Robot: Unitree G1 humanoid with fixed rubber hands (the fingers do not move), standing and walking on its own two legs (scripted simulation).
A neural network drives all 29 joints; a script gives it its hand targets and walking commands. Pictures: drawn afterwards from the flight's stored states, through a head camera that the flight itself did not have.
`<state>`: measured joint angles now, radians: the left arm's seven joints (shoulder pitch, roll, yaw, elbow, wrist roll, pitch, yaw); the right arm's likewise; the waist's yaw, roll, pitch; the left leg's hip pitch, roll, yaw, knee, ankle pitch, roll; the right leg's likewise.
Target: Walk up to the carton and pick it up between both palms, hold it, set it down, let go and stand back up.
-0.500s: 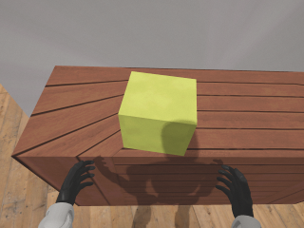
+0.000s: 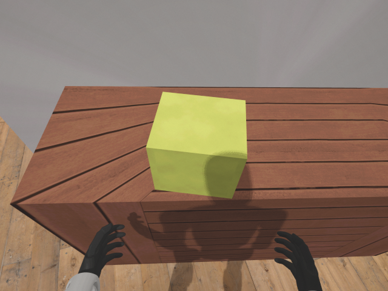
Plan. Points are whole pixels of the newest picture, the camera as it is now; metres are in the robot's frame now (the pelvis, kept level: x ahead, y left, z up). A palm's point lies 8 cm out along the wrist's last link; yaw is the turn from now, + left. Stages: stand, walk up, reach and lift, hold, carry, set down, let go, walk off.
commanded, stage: set down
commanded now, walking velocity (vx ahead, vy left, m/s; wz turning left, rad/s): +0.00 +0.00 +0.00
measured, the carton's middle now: (198, 146) +0.42 +0.03 +0.03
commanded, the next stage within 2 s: let go in 0.58 s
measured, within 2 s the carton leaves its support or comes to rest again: neither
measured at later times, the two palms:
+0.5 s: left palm (99, 271) +0.16 +0.22 -0.07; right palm (311, 286) +0.15 -0.20 -0.06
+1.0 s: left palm (101, 272) +0.16 +0.22 -0.09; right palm (316, 290) +0.15 -0.22 -0.09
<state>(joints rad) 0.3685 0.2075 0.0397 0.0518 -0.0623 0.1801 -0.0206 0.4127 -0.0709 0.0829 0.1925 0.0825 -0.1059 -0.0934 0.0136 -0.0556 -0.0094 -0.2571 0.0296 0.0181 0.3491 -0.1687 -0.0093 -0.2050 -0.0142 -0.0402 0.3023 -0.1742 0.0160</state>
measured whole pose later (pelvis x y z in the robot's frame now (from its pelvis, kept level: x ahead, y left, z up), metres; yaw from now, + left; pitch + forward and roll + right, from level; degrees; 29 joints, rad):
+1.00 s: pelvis +0.01 +0.00 +0.00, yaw +0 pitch +5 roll -1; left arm 0.24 0.21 0.02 0.44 -0.06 0.12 0.01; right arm 0.20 -0.17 0.01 0.74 0.02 -0.27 0.02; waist -0.01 -0.03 -0.01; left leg -0.26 0.03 0.02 0.35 -0.18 -0.01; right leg -0.20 -0.01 -0.04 0.30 -0.19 0.01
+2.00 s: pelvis -0.01 +0.01 -0.01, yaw +0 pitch +1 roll -1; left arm 0.27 0.27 0.02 1.01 -0.05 -0.01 0.00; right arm 0.22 -0.34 0.01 1.00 -0.03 -0.04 0.01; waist 0.00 0.00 -0.07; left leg -0.25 0.03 0.02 0.46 -0.23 -0.01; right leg -0.19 -0.01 -0.04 0.39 -0.22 0.01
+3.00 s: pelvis -0.02 +0.00 +0.00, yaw +0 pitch +0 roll -1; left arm 0.25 0.27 0.02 1.08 -0.05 -0.01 0.00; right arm 0.22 -0.34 0.01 1.05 -0.02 -0.03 0.01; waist 0.00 0.01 -0.07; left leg -0.24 0.03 0.02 0.43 -0.20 -0.01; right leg -0.19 -0.01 -0.04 0.39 -0.20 0.01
